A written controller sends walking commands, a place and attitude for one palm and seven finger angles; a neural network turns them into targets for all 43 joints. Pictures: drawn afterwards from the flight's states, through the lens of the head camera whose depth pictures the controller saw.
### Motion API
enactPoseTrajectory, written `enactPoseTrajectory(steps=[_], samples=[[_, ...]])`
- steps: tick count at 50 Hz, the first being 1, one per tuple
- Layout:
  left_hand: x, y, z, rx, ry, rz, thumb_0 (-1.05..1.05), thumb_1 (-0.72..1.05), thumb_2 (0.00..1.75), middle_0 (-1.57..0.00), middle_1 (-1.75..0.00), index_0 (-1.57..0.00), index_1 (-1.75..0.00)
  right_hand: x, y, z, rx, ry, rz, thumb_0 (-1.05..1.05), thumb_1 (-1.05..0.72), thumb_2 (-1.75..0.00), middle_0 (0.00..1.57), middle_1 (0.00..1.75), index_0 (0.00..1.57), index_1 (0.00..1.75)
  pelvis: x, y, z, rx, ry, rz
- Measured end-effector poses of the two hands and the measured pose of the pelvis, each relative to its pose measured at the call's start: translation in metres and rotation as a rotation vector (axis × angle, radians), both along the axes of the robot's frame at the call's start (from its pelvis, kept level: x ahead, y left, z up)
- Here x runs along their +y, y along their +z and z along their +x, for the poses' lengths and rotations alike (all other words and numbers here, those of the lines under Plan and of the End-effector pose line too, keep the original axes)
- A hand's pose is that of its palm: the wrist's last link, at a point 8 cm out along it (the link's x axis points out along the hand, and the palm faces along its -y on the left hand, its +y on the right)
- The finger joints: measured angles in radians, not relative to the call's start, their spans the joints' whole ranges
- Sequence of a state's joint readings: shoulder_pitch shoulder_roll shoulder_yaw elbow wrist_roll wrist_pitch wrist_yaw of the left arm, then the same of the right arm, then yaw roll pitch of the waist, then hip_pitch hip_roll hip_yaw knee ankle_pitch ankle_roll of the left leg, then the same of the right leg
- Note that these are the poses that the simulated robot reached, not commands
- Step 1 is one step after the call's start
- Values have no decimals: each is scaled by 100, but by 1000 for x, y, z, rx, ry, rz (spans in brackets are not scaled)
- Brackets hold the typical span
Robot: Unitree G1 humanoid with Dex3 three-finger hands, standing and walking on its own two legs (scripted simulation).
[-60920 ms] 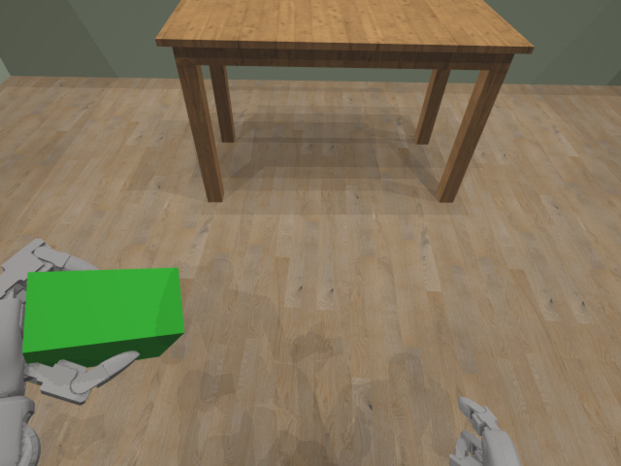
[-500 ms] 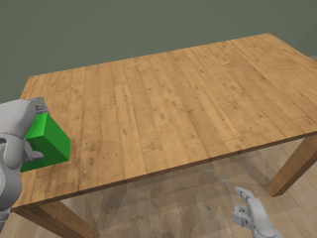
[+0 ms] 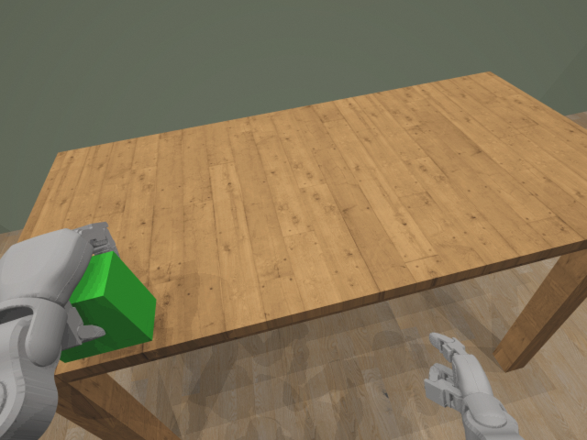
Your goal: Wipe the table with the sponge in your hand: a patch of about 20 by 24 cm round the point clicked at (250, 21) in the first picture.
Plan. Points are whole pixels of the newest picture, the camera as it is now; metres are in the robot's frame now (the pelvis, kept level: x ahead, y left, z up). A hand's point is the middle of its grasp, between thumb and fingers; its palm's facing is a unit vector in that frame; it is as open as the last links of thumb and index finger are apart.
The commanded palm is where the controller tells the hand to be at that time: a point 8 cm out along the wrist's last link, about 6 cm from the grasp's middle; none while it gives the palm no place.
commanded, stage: bring the sponge back beside the body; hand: left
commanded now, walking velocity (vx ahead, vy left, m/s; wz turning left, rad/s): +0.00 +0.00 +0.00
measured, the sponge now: (96, 316) +0.21 +0.31 +0.09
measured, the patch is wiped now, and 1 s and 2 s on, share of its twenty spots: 1.00 1.00 1.00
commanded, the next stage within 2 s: step back with the hand held close in 0.64 s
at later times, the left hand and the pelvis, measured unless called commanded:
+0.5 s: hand (93, 312) +0.19 +0.27 +0.14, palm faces +0.13 -0.11 -0.98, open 10.2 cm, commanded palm +0.15 +0.27 +0.22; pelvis -0.01 -0.01 +0.00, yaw -1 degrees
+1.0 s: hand (133, 289) +0.21 +0.22 +0.17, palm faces +0.28 -0.86 -0.43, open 10.2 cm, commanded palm +0.15 +0.27 +0.21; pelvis -0.02 +0.00 -0.01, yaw -1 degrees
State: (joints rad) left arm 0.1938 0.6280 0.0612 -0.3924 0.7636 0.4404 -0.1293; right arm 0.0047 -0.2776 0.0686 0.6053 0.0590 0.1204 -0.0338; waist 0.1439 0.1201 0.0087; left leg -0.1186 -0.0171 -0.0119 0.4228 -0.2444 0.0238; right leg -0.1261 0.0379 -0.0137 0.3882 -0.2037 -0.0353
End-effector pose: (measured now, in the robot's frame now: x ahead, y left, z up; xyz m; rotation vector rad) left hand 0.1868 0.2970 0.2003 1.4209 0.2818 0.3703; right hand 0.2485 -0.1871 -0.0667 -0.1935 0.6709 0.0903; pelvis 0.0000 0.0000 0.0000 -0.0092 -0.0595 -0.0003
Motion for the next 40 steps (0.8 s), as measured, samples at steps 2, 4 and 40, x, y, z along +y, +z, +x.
enactPoseTrajectory(steps=[2, 4, 40], samples=[[-7, -3, -4, 10, -25, 5, 0, -53, 103, -73, -132, -75, -137, -2, 1, -1, -7, -1, -6, 1, -90, -89, 20, 30, 20, 30, -1, 0, -1, -3, -3, 1], [-12, -4, -7, 8, -44, 14, 0, -53, 103, -73, -132, -75, -137, -4, 1, -2, -8, -2, -10, 1, -90, -89, 20, 30, 20, 30, -2, -1, -1, -8, -2, 1], [-31, -13, -25, -93, -62, -190, -1, -53, 103, -73, -133, -75, -137, -28, 5, -20, -46, -53, -10, 1, -90, -89, 20, 30, 20, 30, -13, -3, -12, -37, -15, 0]])
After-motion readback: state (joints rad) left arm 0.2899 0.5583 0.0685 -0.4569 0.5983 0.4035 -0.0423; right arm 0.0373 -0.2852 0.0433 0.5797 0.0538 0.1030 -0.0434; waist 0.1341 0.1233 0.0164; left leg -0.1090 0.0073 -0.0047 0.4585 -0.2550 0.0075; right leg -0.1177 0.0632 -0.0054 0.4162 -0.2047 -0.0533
